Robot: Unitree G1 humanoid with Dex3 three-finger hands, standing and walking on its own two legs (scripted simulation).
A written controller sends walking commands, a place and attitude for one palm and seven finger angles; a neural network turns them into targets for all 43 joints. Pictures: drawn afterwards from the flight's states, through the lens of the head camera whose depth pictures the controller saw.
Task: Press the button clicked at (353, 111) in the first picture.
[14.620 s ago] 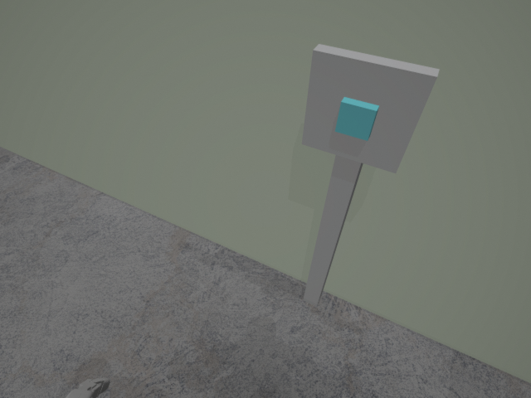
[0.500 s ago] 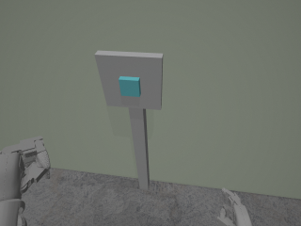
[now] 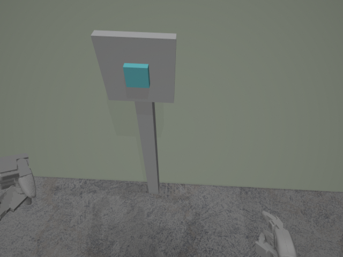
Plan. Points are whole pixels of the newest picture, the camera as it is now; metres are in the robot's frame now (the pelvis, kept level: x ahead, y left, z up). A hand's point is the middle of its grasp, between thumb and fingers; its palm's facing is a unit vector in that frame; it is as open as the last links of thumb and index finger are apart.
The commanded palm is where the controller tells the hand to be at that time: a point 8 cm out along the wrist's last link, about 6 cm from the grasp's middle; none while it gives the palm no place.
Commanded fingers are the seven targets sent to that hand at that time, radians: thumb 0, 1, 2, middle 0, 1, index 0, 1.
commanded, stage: step back with the hand held close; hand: left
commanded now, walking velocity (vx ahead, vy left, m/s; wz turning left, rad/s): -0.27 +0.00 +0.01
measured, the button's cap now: (137, 75) +0.55 +0.14 +0.13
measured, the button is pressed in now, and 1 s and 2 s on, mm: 0 0 0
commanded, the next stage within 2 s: stop stepping back and stand still in 0.62 s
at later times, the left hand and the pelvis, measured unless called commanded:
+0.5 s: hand out of the picture +0.10 +0.25 +0.18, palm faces +0.43 -0.79 -0.43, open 3.1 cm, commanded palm +0.03 +0.29 +0.18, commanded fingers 0.00 0.90 0.90 -1.30 -1.50 -1.30 -1.50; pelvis -0.09 +0.01 -0.01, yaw +1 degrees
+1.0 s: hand out of the picture +0.00 +0.22 +0.17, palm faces +0.31 -0.82 -0.47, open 3.1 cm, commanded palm -0.06 +0.26 +0.18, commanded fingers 0.00 0.90 0.90 -1.30 -1.50 -1.30 -1.50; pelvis -0.20 -0.01 +0.00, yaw -2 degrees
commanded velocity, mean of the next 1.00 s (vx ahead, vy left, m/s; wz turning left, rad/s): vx -0.16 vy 0.01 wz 0.01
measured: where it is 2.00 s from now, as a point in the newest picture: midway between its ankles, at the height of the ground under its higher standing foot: outside the picture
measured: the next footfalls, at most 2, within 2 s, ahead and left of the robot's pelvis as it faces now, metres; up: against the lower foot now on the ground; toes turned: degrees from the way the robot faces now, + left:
right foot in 0.66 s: -0.17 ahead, -0.08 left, +0.00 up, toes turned +4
left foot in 0.80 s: -0.07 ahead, +0.07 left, +0.00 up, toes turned -1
